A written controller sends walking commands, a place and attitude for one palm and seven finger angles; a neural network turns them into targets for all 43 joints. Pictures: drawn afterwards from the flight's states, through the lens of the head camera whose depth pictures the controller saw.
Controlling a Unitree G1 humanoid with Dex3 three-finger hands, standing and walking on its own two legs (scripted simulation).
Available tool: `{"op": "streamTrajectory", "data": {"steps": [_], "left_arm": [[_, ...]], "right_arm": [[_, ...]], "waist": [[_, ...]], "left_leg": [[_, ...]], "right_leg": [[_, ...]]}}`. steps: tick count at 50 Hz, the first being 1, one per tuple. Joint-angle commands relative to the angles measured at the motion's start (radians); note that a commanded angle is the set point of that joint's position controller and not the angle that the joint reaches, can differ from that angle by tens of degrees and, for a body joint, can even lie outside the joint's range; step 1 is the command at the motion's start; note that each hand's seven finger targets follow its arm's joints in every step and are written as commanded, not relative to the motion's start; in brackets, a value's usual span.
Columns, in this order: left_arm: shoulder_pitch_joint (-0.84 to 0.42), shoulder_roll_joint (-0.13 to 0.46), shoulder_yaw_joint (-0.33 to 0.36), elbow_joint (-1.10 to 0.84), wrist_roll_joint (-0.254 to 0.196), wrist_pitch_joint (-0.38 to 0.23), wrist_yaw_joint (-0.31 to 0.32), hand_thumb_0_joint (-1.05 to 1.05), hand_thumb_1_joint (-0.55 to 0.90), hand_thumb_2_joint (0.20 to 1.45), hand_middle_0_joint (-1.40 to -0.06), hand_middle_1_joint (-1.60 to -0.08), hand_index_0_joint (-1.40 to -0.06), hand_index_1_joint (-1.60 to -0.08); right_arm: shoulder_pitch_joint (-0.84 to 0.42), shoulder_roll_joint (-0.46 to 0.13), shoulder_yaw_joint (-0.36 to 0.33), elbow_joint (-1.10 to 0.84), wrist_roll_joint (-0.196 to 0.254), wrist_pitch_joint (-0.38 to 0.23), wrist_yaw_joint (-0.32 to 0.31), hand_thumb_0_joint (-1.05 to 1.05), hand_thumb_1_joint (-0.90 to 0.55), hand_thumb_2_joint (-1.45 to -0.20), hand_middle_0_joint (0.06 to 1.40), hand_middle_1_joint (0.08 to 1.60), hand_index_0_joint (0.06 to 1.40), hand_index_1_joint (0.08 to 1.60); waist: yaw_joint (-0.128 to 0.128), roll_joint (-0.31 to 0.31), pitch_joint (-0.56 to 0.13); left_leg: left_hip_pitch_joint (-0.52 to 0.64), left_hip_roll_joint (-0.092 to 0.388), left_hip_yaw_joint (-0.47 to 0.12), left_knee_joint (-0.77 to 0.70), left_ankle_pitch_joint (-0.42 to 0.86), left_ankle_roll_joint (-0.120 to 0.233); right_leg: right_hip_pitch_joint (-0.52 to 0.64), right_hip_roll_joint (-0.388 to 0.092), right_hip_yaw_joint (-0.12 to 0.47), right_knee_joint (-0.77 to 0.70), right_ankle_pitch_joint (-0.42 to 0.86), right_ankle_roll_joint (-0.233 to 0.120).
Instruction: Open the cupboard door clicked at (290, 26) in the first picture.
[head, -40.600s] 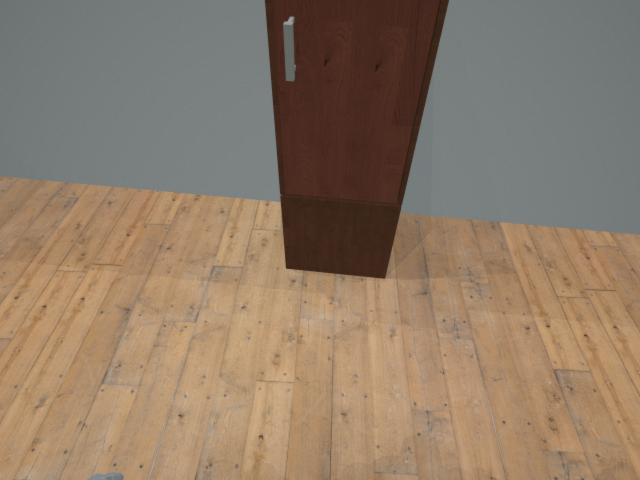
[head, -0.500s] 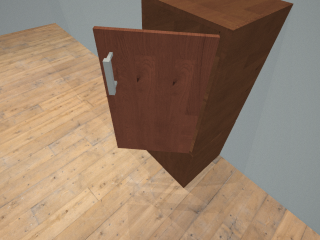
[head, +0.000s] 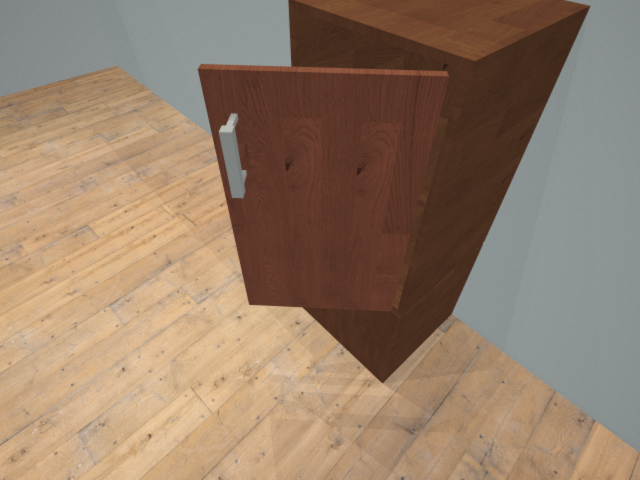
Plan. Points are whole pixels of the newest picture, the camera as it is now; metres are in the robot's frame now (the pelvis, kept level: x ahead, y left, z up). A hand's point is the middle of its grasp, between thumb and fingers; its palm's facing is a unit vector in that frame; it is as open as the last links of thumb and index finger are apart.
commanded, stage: look again from close up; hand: left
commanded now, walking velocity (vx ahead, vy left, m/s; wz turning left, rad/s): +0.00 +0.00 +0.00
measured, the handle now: (235, 156) +0.56 +0.17 +0.12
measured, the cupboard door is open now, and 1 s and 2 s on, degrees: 45 45 45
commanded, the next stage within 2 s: raise the hand with hooked fingers in 0.14 s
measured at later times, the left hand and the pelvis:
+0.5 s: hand (185, 397) +0.21 +0.18 +0.01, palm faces +0.14 -0.99 -0.03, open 7.8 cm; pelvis +0.01 +0.00 -0.03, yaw +0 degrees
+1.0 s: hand (158, 391) +0.22 +0.21 +0.02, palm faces +0.03 -1.00 -0.07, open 10.6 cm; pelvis +0.01 -0.03 -0.05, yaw +1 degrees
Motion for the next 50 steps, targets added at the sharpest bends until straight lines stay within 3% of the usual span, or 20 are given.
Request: {"op": "streamTrajectory", "data": {"steps": [1, 11, 12, 13, 14, 15, 16, 17, 18, 19, 21, 23, 25, 28, 31, 35, 37, 40, 45, 50], "left_arm": [[0.062, 0.072, 0.006, -0.033, -0.003, -0.012, -0.003, 0.0, 0.9, 0.9, -0.2, -0.3, -0.2, -0.3], [0.03, 0.101, 0.006, -0.027, -0.006, -0.012, -0.002, 0.0, 0.9, 0.9, -0.2, -0.3, -0.2, -0.3], [0.09, 0.123, -0.002, 0.017, 0.002, -0.012, 0.035, 0.0, 0.9, 0.9, -0.2, -0.3, -0.2, -0.3], [-0.702, 0.382, 0.187, -1.584, -0.199, -0.23, 0.031, 0.0, 0.877, 0.89, -0.202, -0.315, -0.202, -0.315], [-0.196, 0.318, 0.144, -1.355, -0.125, -0.185, 0.064, 0.0, 0.853, 0.88, -0.203, -0.33, -0.203, -0.33], [0.095, 0.094, 0.025, -1.183, -0.159, -0.057, 0.087, 0.0, 0.83, 0.87, -0.205, -0.345, -0.205, -0.345], [0.084, -0.012, -0.039, -1.161, -0.19, -0.054, 0.076, 0.0, 0.807, 0.86, -0.207, -0.36, -0.207, -0.36], [0.024, 0.029, -0.004, -1.198, -0.199, -0.105, 0.065, 0.0, 0.783, 0.85, -0.208, -0.375, -0.208, -0.375], [0.067, 0.084, 0.07, -1.144, -0.193, -0.162, 0.05, 0.0, 0.76, 0.84, -0.21, -0.39, -0.21, -0.39], [0.199, 0.053, 0.089, -1.055, -0.202, -0.224, 0.013, 0.0, 0.737, 0.83, -0.212, -0.405, -0.212, -0.405], [0.383, -0.024, 0.072, -0.943, -0.221, -0.366, -0.099, 0.0, 0.69, 0.81, -0.215, -0.435, -0.215, -0.435], [0.412, 0.02, 0.128, -0.944, -0.25, -0.52, -0.227, 0.0, 0.643, 0.79, -0.218, -0.465, -0.218, -0.465], [0.426, 0.147, 0.246, -0.949, -0.257, -0.613, -0.341, 0.0, 0.597, 0.77, -0.222, -0.495, -0.222, -0.495], [0.342, 0.186, 0.3, -1.133, -0.326, -0.549, -0.392, 0.0, 0.527, 0.74, -0.227, -0.54, -0.227, -0.54], [0.17, 0.228, 0.338, -1.352, -0.363, -0.509, -0.361, 0.0, 0.457, 0.71, -0.232, -0.585, -0.232, -0.585], [0.024, 0.223, 0.259, -1.46, -0.343, -0.535, -0.36, 0.0, 0.363, 0.67, -0.238, -0.645, -0.238, -0.645], [0.022, 0.242, 0.268, -1.39, -0.339, -0.525, -0.392, 0.0, 0.317, 0.65, -0.242, -0.675, -0.242, -0.675], [0.02, 0.293, 0.319, -1.24, -0.371, -0.449, -0.457, 0.0, 0.247, 0.62, -0.247, -0.72, -0.247, -0.72], [0.049, 0.377, 0.468, -1.161, -0.44, -0.328, -0.489, 0.0, 0.13, 0.57, -0.255, -0.795, -0.255, -0.795], [0.027, 0.349, 0.464, -1.164, -0.457, -0.334, -0.462, 0.0, 0.013, 0.52, -0.263, -0.87, -0.263, -0.87]], "right_arm": [[0.01, -0.109, -0.015, -0.049, 0.007, -0.03, -0.007, 0.0, -0.9, -0.9, 0.2, 0.3, 0.2, 0.3], [-0.018, -0.123, -0.009, -0.015, 0.011, -0.034, -0.009, 0.0, -0.9, -0.9, 0.2, 0.3, 0.2, 0.3], [-0.106, -0.158, -0.016, -0.074, 0.025, -0.026, -0.003, 0.0, -0.9, -0.9, 0.2, 0.3, 0.2, 0.3], [-0.115, -0.312, -0.045, -0.45, 0.071, -0.175, -0.036, 0.0, -0.9, -0.9, 0.2, 0.3, 0.2, 0.3], [-0.171, -0.236, -0.01, -0.39, 0.067, -0.275, -0.073, 0.0, -0.9, -0.9, 0.2, 0.3, 0.2, 0.3], [-0.182, -0.189, -0.016, -0.384, 0.076, -0.304, -0.062, 0.0, -0.9, -0.9, 0.2, 0.3, 0.2, 0.3], [-0.147, -0.2, -0.02, -0.361, 0.078, -0.319, -0.058, 0.0, -0.9, -0.9, 0.2, 0.3, 0.2, 0.3], [-0.166, -0.229, -0.038, -0.416, 0.068, -0.337, -0.054, 0.0, -0.9, -0.9, 0.2, 0.3, 0.2, 0.3], [-0.161, -0.248, -0.055, -0.429, 0.048, -0.341, -0.045, 0.0, -0.9, -0.9, 0.2, 0.3, 0.2, 0.3], [-0.165, -0.243, -0.068, -0.451, 0.039, -0.338, -0.035, 0.0, -0.9, -0.9, 0.2, 0.3, 0.2, 0.3], [-0.19, -0.235, -0.087, -0.508, 0.036, -0.328, -0.001, 0.0, -0.9, -0.9, 0.2, 0.3, 0.2, 0.3], [-0.232, -0.241, -0.108, -0.554, 0.031, -0.31, 0.027, 0.0, -0.9, -0.9, 0.2, 0.3, 0.2, 0.3], [-0.246, -0.253, -0.125, -0.613, 0.035, -0.299, 0.046, 0.0, -0.9, -0.9, 0.2, 0.3, 0.2, 0.3], [-0.271, -0.243, -0.11, -0.713, 0.057, -0.271, 0.021, 0.0, -0.9, -0.9, 0.2, 0.3, 0.2, 0.3], [-0.209, -0.231, -0.103, -0.731, 0.058, -0.252, -0.009, 0.0, -0.9, -0.9, 0.2, 0.3, 0.2, 0.3], [-0.15, -0.228, -0.076, -0.692, 0.052, -0.257, -0.035, 0.0, -0.9, -0.9, 0.2, 0.3, 0.2, 0.3], [-0.146, -0.229, -0.073, -0.659, 0.058, -0.27, -0.045, 0.0, -0.9, -0.9, 0.2, 0.3, 0.2, 0.3], [-0.173, -0.245, -0.057, -0.642, 0.07, -0.278, -0.06, 0.0, -0.9, -0.9, 0.2, 0.3, 0.2, 0.3], [-0.198, -0.239, -0.045, -0.651, 0.078, -0.279, -0.072, 0.0, -0.9, -0.9, 0.2, 0.3, 0.2, 0.3], [-0.186, -0.236, -0.04, -0.647, 0.074, -0.302, -0.064, 0.0, -0.9, -0.9, 0.2, 0.3, 0.2, 0.3]], "waist": [[0.014, -0.012, 0.125], [0.007, -0.013, 0.077], [0.042, -0.117, 0.106], [-0.106, 0.119, -0.401], [0.013, 0.253, -0.373], [-0.005, 0.251, -0.183], [-0.036, 0.147, -0.035], [-0.05, 0.11, 0.051], [-0.049, 0.008, 0.033], [-0.02, -0.138, 0.037], [0.03, -0.237, -0.015], [0.048, -0.201, -0.052], [0.066, -0.054, -0.106], [0.078, 0.017, -0.246], [0.036, 0.077, -0.3], [-0.044, 0.09, -0.263], [-0.061, 0.074, -0.246], [-0.045, 0.042, -0.189], [0.023, -0.016, -0.288], [0.03, -0.065, -0.245]], "left_leg": [[-0.132, 0.134, -0.18, -0.228, -0.105, 0.002], [-0.025, 0.127, -0.135, -0.193, 0.079, -0.006], [-0.049, 0.154, -0.089, -0.033, 0.111, -0.034], [0.219, 0.034, -0.105, -0.115, 0.167, -0.048], [0.266, 0.09, -0.135, -0.145, 0.2, -0.081], [0.105, 0.086, -0.164, -0.198, 0.065, -0.124], [0.032, 0.069, -0.157, -0.177, -0.009, -0.102], [-0.04, 0.057, -0.165, -0.113, -0.053, -0.079], [-0.101, 0.049, -0.158, -0.053, -0.08, -0.069], [-0.168, 0.05, -0.154, 0.001, -0.055, -0.07], [-0.253, 0.038, -0.113, 0.122, 0.032, -0.082], [-0.355, 0.024, -0.078, 0.243, 0.03, -0.086], [-0.39, 0.01, -0.062, 0.319, 0.049, -0.083], [-0.412, 0.001, -0.043, 0.348, 0.043, -0.058], [-0.374, 0.015, -0.068, 0.38, 0.05, -0.043], [-0.349, 0.032, -0.096, 0.429, 0.1, -0.024], [-0.365, 0.036, -0.097, 0.437, 0.062, -0.021], [-0.41, 0.032, -0.104, 0.418, 0.015, -0.022], [-0.386, 0.025, -0.103, 0.36, 0.062, -0.027], [-0.353, 0.026, -0.103, 0.295, 0.078, -0.031]], "right_leg": [[0.061, -0.058, 0.085, -0.091, 0.005, -0.033], [0.084, -0.076, 0.096, -0.112, 0.082, -0.028], [0.036, -0.102, 0.116, -0.12, 0.188, -0.016], [0.097, 0.011, 0.032, -0.037, 0.181, -0.026], [0.037, 0.026, 0.015, 0.052, 0.019, -0.044], [-0.064, 0.022, -0.017, 0.092, -0.107, -0.028], [-0.108, 0.028, -0.02, 0.074, -0.083, -0.024], [-0.143, 0.025, -0.025, 0.035, -0.075, -0.021], [-0.169, 0.027, -0.032, 0.021, -0.083, -0.02], [-0.201, 0.04, -0.056, 0.056, -0.097, -0.021], [-0.262, 0.054, -0.068, 0.165, -0.1, -0.025], [-0.328, 0.048, -0.046, 0.27, -0.064, -0.032], [-0.332, 0.038, -0.013, 0.345, -0.009, -0.047], [-0.308, 0.039, 0.019, 0.375, 0.003, -0.036], [-0.321, 0.051, 0.047, 0.359, 0.007, -0.024], [-0.345, 0.054, 0.071, 0.338, 0.093, -0.02], [-0.349, 0.047, 0.085, 0.305, 0.058, -0.012], [-0.308, 0.042, 0.114, 0.246, -0.014, -0.01], [-0.122, -0.001, 0.156, 0.186, 0.06, 0.024], [-0.104, -0.005, 0.139, 0.155, 0.109, 0.035]]}}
